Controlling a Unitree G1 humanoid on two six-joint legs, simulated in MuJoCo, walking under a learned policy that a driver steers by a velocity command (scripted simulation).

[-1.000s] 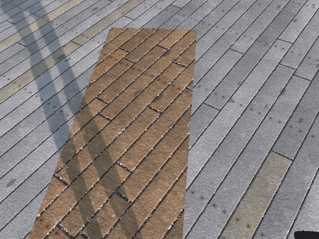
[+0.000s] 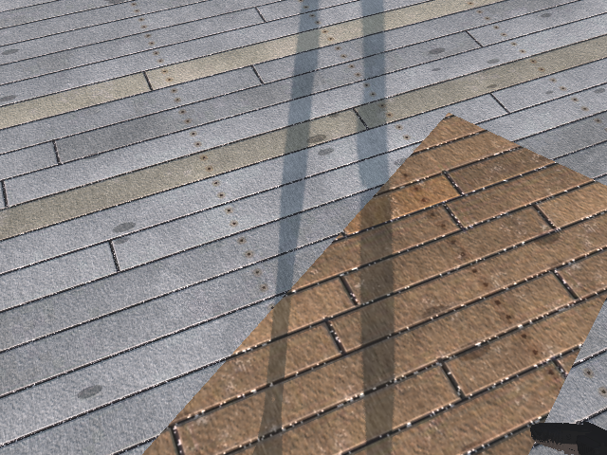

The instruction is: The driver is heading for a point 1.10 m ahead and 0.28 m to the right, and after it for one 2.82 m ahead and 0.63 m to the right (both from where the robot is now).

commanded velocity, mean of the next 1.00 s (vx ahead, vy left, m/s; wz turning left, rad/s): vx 0.50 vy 0.00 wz -0.38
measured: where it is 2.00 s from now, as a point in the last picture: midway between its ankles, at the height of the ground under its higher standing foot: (471, 257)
